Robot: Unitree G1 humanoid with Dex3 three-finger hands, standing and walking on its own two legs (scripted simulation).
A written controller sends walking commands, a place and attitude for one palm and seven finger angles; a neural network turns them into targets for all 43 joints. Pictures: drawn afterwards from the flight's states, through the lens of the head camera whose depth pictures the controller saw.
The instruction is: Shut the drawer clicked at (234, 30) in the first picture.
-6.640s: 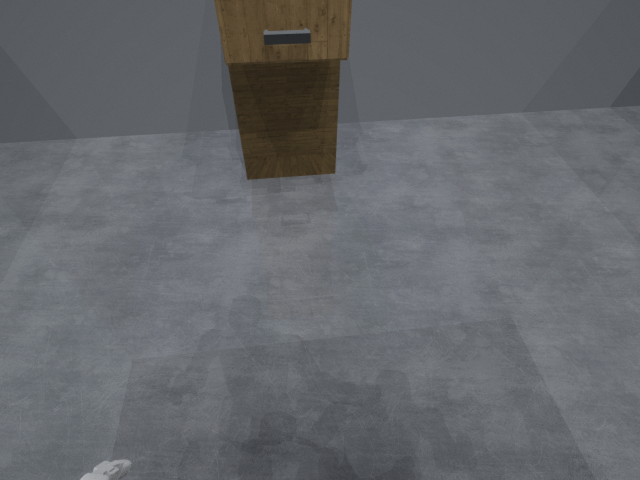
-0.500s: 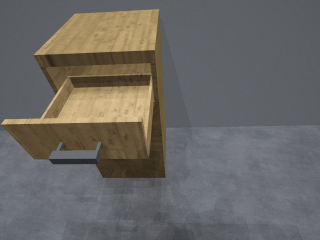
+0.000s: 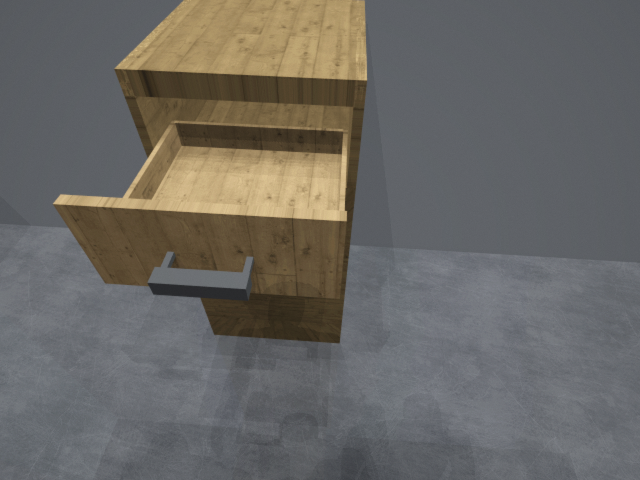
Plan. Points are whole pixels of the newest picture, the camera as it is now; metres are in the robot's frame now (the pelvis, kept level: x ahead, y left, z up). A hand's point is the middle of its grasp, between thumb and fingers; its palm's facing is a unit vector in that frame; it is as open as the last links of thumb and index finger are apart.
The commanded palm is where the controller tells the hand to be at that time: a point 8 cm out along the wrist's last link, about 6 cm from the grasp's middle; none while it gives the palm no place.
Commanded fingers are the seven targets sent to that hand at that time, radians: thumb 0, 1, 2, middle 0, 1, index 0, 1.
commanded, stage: come to a stop and stand still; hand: left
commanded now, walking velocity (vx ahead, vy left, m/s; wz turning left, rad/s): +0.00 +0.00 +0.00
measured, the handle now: (205, 271) +0.38 +0.20 +0.03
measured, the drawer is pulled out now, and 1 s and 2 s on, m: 0.29 0.29 0.29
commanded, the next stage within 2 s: look again from close up in 0.26 s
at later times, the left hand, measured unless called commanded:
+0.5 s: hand out of the picture +0.02 +0.17 -0.17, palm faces -0.01 -0.98 -0.19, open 7.4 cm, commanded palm none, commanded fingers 0.00 0.90 0.90 -0.20 -0.30 -0.20 -0.30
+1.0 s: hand out of the picture +0.00 +0.13 -0.17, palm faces +0.01 -0.99 -0.17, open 7.3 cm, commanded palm none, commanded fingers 0.00 0.90 0.90 -0.20 -0.30 -0.20 -0.30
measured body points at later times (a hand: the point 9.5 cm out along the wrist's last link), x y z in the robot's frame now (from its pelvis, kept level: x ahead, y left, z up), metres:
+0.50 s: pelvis +0.01 +0.00 +0.01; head +0.02 +0.00 +0.46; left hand +0.02 +0.22 -0.15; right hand -0.01 -0.22 -0.16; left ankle -0.02 +0.08 -0.73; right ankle +0.01 -0.16 -0.73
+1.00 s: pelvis +0.01 -0.03 +0.01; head +0.02 -0.03 +0.46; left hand +0.00 +0.18 -0.15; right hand +0.00 -0.25 -0.15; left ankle -0.02 +0.08 -0.73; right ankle +0.01 -0.16 -0.73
